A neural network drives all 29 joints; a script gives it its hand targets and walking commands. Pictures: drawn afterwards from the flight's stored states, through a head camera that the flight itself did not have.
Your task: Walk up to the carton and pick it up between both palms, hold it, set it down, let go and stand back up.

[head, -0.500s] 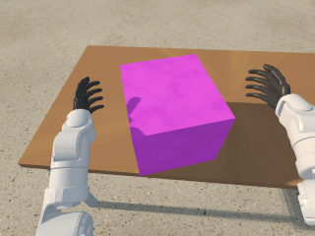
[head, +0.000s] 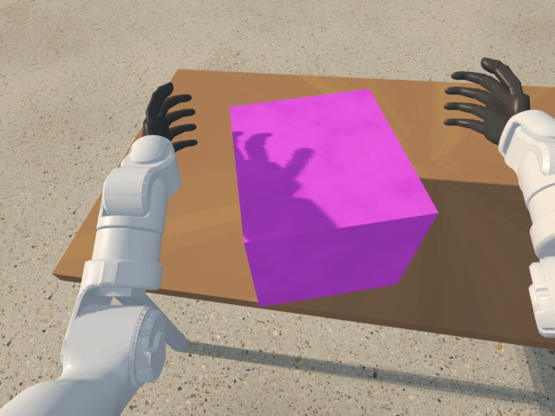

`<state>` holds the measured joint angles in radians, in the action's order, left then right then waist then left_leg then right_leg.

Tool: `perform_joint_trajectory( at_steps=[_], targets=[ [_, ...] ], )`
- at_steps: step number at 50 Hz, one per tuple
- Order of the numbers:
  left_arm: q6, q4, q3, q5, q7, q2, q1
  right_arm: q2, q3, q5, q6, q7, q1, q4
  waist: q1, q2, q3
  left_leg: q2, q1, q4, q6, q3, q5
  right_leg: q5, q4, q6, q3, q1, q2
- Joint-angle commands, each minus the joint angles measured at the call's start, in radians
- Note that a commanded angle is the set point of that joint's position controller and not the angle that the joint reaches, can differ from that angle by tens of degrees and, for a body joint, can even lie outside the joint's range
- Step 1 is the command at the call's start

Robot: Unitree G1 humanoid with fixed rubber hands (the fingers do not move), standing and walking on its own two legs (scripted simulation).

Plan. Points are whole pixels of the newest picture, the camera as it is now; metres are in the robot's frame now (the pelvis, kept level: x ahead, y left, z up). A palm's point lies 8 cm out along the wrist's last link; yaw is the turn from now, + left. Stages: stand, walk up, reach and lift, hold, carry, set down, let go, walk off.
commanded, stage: reach and lift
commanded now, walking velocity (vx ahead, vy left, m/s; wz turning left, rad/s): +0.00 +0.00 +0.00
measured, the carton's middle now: (314, 197) +0.46 +0.03 +0.01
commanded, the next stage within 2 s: none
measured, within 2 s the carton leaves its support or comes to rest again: neither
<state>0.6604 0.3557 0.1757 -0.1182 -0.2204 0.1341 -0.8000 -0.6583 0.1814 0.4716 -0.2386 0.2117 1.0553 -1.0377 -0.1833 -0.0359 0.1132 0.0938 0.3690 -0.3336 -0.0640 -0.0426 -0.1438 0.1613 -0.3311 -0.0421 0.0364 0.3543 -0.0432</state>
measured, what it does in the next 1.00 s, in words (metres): stands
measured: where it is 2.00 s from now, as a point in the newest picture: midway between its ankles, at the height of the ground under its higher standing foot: outside the picture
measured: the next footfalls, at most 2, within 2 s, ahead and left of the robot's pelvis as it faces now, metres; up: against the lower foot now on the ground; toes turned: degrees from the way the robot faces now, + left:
none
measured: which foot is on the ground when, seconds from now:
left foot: down 0.00-1.00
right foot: down 0.00-1.00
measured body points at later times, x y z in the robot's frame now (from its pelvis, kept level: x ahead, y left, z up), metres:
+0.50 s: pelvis -0.01 +0.01 +0.00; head +0.06 -0.01 +0.44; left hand +0.39 +0.24 +0.10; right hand +0.49 -0.19 +0.11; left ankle +0.00 +0.16 -0.75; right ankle -0.01 -0.09 -0.75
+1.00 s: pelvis +0.00 +0.00 -0.01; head +0.09 -0.02 +0.43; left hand +0.41 +0.22 +0.06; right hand +0.52 -0.18 +0.09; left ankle +0.00 +0.16 -0.75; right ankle -0.01 -0.09 -0.75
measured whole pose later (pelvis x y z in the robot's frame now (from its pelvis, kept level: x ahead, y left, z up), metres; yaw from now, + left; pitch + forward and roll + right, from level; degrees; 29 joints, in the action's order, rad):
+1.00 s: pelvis +0.00 +0.00 -0.01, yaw +0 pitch +21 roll -1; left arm 0.00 0.88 0.14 -0.06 -0.19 0.05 -0.77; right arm -0.51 0.21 0.41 0.18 0.17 1.08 -1.41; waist -0.22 -0.01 0.21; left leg 0.11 0.61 -0.41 -0.07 -0.03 -0.16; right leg 0.16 -0.39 -0.05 0.04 0.58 -0.06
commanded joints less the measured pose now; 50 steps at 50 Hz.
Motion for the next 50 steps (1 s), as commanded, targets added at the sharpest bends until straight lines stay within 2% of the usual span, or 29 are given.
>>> perform_joint_trajectory(
  at_steps=[1, 5, 8, 13, 15, 19, 22, 26, 29, 34, 36, 39, 42, 46, 50],
  targets=[
    [-0.044, -0.081, 0.012, 0.004, -0.005, 0.127, -0.39, -0.175, -0.046, 0.003, 0.037, -0.007, 0.503, 0.066, 0.013, 0.143, 0.47, -0.098, -0.087, -0.027, 0.017, -0.008, 0.257, -0.535, -0.068, 0.07, -0.043, -0.322, -0.031],
    [-0.066, -0.06, 0.004, 0.004, -0.011, 0.122, -0.409, -0.156, -0.024, 0.013, 0.04, -0.004, 0.512, 0.028, 0.004, 0.127, 0.484, -0.095, -0.075, -0.032, 0.012, -0.007, 0.278, -0.546, -0.076, 0.066, -0.041, -0.33, -0.032],
    [-0.089, -0.022, -0.013, 0.001, -0.007, 0.107, -0.404, -0.147, -0.027, 0.009, 0.05, -0.002, 0.495, -0.014, 0.017, 0.109, 0.489, -0.094, -0.075, -0.04, 0.005, -0.002, 0.29, -0.541, -0.073, 0.06, -0.039, -0.316, -0.033],
    [-0.151, 0.034, -0.002, 0.047, 0.015, 0.07, -0.321, -0.11, -0.037, -0.023, 0.093, -0.002, 0.415, -0.077, 0.017, 0.099, 0.443, -0.096, -0.076, -0.034, 0.002, -0.002, 0.302, -0.515, -0.059, 0.053, -0.036, -0.311, -0.033],
    [-0.194, 0.064, -0.006, 0.059, 0.024, 0.052, -0.28, -0.083, -0.038, -0.036, 0.124, 0.001, 0.382, -0.09, 0.011, 0.104, 0.412, -0.096, -0.063, -0.03, 0.006, -0.004, 0.295, -0.484, -0.053, 0.052, -0.035, -0.306, -0.031],
    [-0.311, 0.092, -0.005, 0.067, 0.026, 0.062, -0.305, -0.063, -0.086, -0.089, 0.212, 0.002, 0.414, -0.039, -0.003, 0.13, 0.45, -0.096, -0.017, -0.025, 0.019, -0.017, 0.236, -0.406, -0.056, 0.058, -0.03, -0.284, -0.025],
    [-0.403, 0.061, -0.043, 0.052, 0.007, 0.039, -0.356, -0.071, -0.134, -0.119, 0.283, 0.006, 0.459, 0.0, -0.002, 0.109, 0.569, -0.085, -0.052, -0.051, 0.008, -0.021, 0.251, -0.373, -0.062, 0.05, -0.009, -0.21, -0.034],
    [-0.478, 0.136, -0.084, 0.03, -0.013, 0.006, -0.366, -0.068, -0.145, -0.146, 0.329, 0.011, 0.479, -0.04, -0.004, 0.113, 0.648, -0.069, -0.102, -0.089, 0.007, -0.018, 0.246, -0.287, -0.055, 0.032, 0.008, -0.076, -0.042],
    [-0.506, 0.271, -0.082, 0.037, -0.005, -0.013, -0.317, -0.055, -0.119, -0.158, 0.335, 0.014, 0.446, -0.151, -0.002, 0.15, 0.597, -0.064, -0.072, -0.093, 0.02, -0.016, 0.215, -0.249, -0.053, 0.03, 0.001, -0.047, -0.037],
    [-0.566, 0.391, -0.018, 0.077, 0.018, 0.008, -0.289, -0.034, -0.065, -0.147, 0.374, -0.004, 0.437, -0.259, -0.022, 0.2, 0.546, -0.067, 0.041, -0.085, 0.033, -0.032, 0.238, -0.356, -0.087, 0.053, -0.023, -0.148, -0.024],
    [-0.597, 0.387, 0.008, 0.092, 0.02, 0.019, -0.296, -0.013, -0.037, -0.128, 0.399, -0.015, 0.448, -0.253, -0.046, 0.205, 0.56, -0.071, 0.084, -0.087, 0.035, -0.044, 0.275, -0.44, -0.111, 0.065, -0.033, -0.211, -0.021],
    [-0.641, 0.361, 0.014, 0.096, 0.023, 0.025, -0.321, 0.006, -0.017, -0.105, 0.429, -0.028, 0.464, -0.238, -0.052, 0.195, 0.594, -0.074, 0.129, -0.085, 0.031, -0.054, 0.283, -0.515, -0.135, 0.078, -0.042, -0.273, -0.017],
    [-0.682, 0.348, -0.011, 0.076, 0.023, 0.017, -0.34, 0.016, -0.004, -0.081, 0.454, -0.038, 0.481, -0.213, -0.046, 0.18, 0.642, -0.073, 0.139, -0.099, 0.023, -0.056, 0.301, -0.563, -0.148, 0.08, -0.046, -0.277, -0.017],
    [-0.705, 0.352, -0.048, 0.065, 0.028, -0.014, -0.318, 0.019, 0.01, -0.053, 0.464, -0.041, 0.454, -0.258, -0.028, 0.13, 0.67, -0.067, 0.083, -0.118, 0.009, -0.047, 0.341, -0.56, -0.135, 0.063, -0.041, -0.22, -0.023],
    [-0.703, 0.366, -0.056, 0.068, 0.036, -0.043, -0.268, 0.022, 0.011, -0.053, 0.468, -0.043, 0.432, -0.286, -0.017, 0.129, 0.639, -0.062, 0.038, -0.129, 0.005, -0.037, 0.388, -0.547, -0.114, 0.051, -0.031, -0.172, -0.031]
  ],
)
